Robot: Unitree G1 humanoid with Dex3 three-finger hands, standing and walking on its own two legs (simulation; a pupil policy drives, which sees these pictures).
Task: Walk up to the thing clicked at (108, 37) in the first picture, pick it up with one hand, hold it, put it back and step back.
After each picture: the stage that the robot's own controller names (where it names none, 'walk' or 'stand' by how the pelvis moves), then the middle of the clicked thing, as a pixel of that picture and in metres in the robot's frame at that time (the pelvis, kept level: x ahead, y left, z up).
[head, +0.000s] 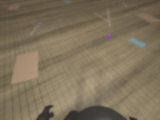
stand; (108, 37) +1.93 -0.45 -0.72
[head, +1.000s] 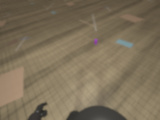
walk; (95, 41) +1.82 +0.00 -0.69
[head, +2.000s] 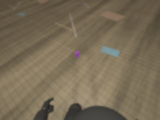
walk; (77, 54) +1.17 +0.33 -0.71
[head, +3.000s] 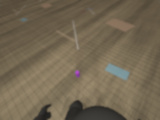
walk; (77, 74) +0.74 +0.27 -0.72
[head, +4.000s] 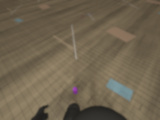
walk; (75, 90) +0.47 +0.21 -0.71
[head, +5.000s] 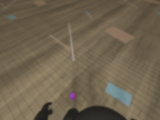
stand; (72, 96) +0.37 +0.20 -0.71
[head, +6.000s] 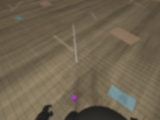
stand; (74, 98) +0.35 +0.18 -0.72
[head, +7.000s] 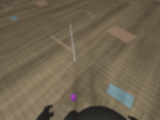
stand; (73, 97) +0.34 +0.20 -0.72
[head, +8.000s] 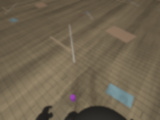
stand; (73, 98) +0.35 +0.21 -0.73
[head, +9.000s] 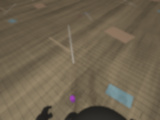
stand; (72, 99) +0.34 +0.21 -0.73
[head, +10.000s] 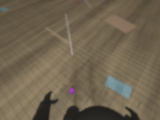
go down; (72, 91) +0.35 +0.21 -0.71
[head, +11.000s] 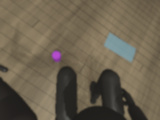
go down; (56, 56) +0.42 +0.24 -0.29
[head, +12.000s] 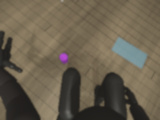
close in; (64, 58) +0.42 +0.24 -0.30
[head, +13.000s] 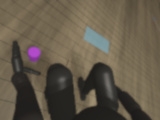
close in; (34, 54) +0.41 +0.27 -0.22
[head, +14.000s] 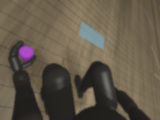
close; (26, 54) +0.40 +0.28 -0.22
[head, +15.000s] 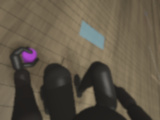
lift; (29, 56) +0.38 +0.27 -0.23
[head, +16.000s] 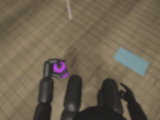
lift; (61, 70) +0.31 +0.21 -0.04
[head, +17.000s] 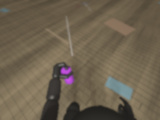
hold; (67, 75) +0.31 +0.17 -0.01
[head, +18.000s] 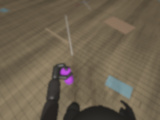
hold; (67, 76) +0.31 +0.17 -0.02
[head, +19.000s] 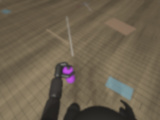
hold; (69, 74) +0.32 +0.16 -0.02
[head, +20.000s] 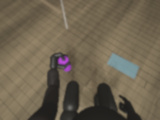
crouch; (65, 64) +0.39 +0.19 -0.09
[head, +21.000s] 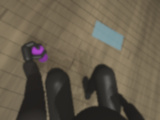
lower; (40, 54) +0.42 +0.25 -0.21
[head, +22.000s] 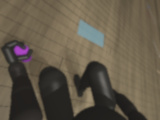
lower; (24, 54) +0.42 +0.28 -0.23
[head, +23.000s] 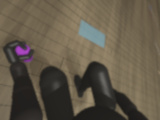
lower; (25, 54) +0.42 +0.28 -0.23
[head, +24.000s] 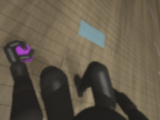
lower; (25, 53) +0.42 +0.28 -0.23
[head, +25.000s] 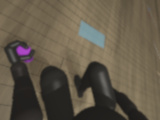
loosen; (26, 54) +0.41 +0.28 -0.23
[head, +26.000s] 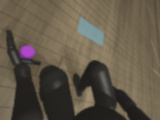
withdraw; (26, 54) +0.40 +0.26 -0.23
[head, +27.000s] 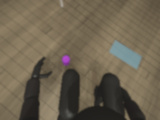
walk; (66, 60) +0.43 +0.22 -0.31
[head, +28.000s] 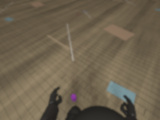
stand; (73, 97) +0.36 +0.18 -0.65
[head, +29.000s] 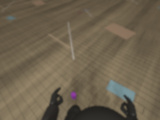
stand; (73, 95) +0.37 +0.19 -0.66
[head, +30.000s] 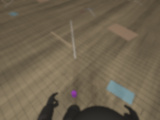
stand; (74, 94) +0.37 +0.18 -0.68
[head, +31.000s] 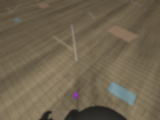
walk; (75, 95) +0.38 +0.18 -0.72
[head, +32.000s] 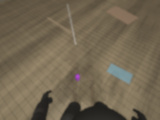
walk; (77, 77) +0.50 +0.15 -0.70
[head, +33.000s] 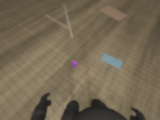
walk; (74, 64) +0.76 +0.21 -0.71
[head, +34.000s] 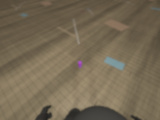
stand; (80, 64) +0.98 +0.20 -0.71
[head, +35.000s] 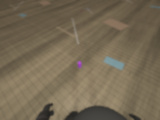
stand; (79, 64) +0.97 +0.20 -0.73
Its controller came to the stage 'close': yes
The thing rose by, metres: 0.70
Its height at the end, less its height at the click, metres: +0.00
